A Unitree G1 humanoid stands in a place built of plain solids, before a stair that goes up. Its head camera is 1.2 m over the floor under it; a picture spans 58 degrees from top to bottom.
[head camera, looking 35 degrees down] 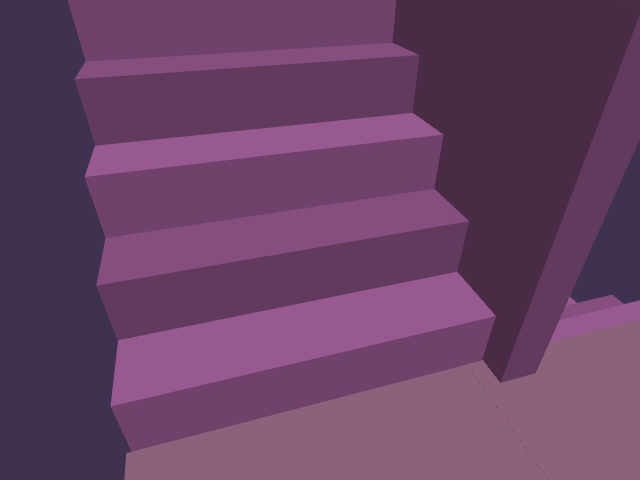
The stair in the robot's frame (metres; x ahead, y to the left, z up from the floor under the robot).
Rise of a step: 0.21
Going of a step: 0.24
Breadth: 1.15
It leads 16 degrees to the left of straight ahead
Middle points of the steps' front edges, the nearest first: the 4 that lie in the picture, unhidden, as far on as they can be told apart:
0.83 -0.01 0.21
1.05 0.06 0.43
1.28 0.12 0.64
1.50 0.19 0.85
